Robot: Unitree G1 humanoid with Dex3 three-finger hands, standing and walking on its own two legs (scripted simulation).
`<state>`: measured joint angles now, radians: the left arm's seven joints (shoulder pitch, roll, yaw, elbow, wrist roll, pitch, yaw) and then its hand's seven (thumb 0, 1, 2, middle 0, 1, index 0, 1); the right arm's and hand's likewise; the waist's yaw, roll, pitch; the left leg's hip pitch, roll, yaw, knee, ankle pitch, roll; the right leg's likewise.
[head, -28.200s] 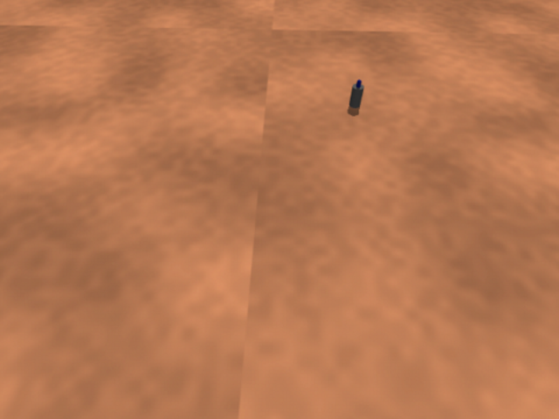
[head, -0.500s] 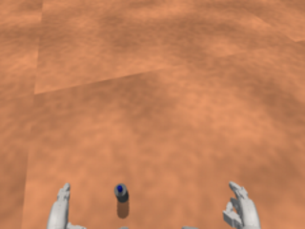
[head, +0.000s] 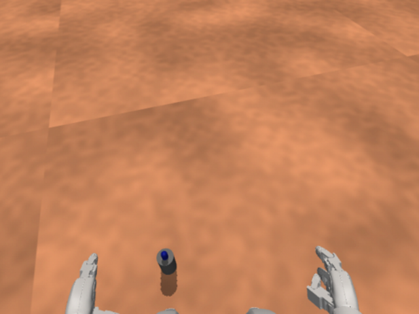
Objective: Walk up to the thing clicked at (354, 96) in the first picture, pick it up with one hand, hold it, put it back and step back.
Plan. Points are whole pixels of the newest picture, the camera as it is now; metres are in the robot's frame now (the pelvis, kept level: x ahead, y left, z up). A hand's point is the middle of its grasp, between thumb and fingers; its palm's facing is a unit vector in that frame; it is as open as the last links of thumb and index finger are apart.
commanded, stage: home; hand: left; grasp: from the side
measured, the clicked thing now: (166, 260) +0.42 +0.18 -0.64
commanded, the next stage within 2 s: stand in 0.68 s
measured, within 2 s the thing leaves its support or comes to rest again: neither
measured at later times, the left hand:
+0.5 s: hand (110, 301) +0.17 +0.19 -0.06, palm faces +0.10 -0.96 -0.28, open 17.4 cm
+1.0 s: hand (112, 294) +0.18 +0.19 -0.06, palm faces +0.10 -0.96 -0.28, open 15.1 cm
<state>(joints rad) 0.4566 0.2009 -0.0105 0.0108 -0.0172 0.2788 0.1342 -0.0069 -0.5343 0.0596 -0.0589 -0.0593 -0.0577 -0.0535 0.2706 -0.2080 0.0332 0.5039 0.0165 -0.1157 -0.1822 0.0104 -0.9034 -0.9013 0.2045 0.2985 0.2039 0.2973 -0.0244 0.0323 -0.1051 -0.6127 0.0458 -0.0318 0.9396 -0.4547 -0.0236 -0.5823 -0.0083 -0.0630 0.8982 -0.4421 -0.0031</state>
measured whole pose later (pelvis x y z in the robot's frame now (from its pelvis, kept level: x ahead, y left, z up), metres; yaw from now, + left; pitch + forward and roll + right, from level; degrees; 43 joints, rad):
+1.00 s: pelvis +0.01 +0.01 +0.00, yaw +0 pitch +7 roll -2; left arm 0.45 0.20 -0.01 0.02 -0.01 0.27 0.14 -0.01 -0.24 0.36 -0.16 -0.21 -0.16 -0.21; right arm 0.28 -0.20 0.04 0.52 0.01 -0.13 -0.18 0.01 -0.90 -0.90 0.21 0.30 0.20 0.30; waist -0.02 0.03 -0.11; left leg -0.60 0.04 -0.02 0.95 -0.47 -0.01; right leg -0.57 -0.01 -0.05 0.89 -0.45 0.01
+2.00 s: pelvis -0.02 +0.01 +0.05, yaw +1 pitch -4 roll +0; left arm 0.17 0.32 0.00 1.14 0.03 -0.01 0.02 0.01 0.90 0.90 -0.21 -0.30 -0.20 -0.30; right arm 0.15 -0.31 -0.02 1.12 -0.02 0.01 0.00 0.00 -0.91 -0.90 0.20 0.30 0.20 0.30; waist 0.01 0.02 0.06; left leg -0.16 0.00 0.00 0.39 -0.17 0.00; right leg -0.14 -0.05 -0.05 0.39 -0.18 0.02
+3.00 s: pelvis +0.01 +0.01 +0.06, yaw +0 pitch -3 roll +0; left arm 0.10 0.33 0.01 1.17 0.02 -0.01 0.01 0.01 0.90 0.90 -0.21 -0.30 -0.20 -0.30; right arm 0.10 -0.34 0.00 1.15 -0.02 -0.01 0.00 0.00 -0.91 -0.90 0.20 0.30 0.20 0.30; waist 0.00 0.01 0.05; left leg -0.11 0.01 0.01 0.32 -0.17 -0.01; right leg -0.10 -0.03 -0.04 0.32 -0.17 0.02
